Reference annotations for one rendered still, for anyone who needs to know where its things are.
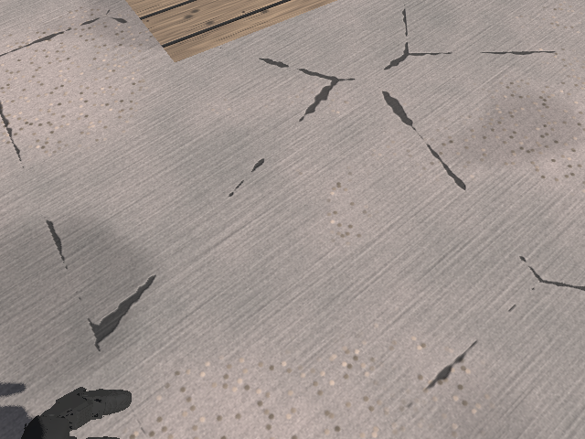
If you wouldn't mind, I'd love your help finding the robot left hand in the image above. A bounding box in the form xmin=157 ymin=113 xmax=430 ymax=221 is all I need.
xmin=21 ymin=387 xmax=132 ymax=439

